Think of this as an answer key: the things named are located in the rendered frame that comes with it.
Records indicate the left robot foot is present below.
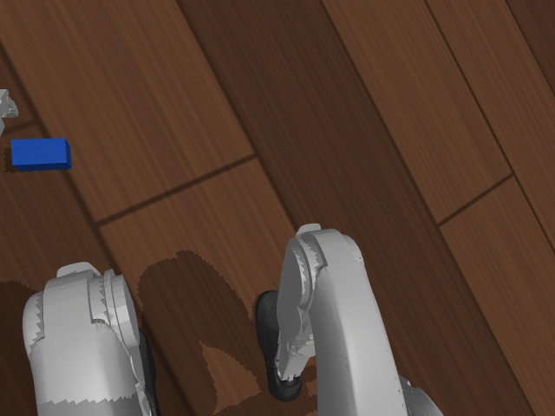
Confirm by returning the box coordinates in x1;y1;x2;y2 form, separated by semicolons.
138;327;161;416

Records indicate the right robot foot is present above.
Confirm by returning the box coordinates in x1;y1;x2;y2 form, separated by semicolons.
255;290;302;402

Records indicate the left robot hand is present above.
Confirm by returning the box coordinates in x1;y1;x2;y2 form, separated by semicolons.
0;89;18;137

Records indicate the small box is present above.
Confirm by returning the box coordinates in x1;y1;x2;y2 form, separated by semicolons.
11;138;72;172

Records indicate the right robot hand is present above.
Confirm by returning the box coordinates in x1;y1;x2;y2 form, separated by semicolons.
398;374;444;416

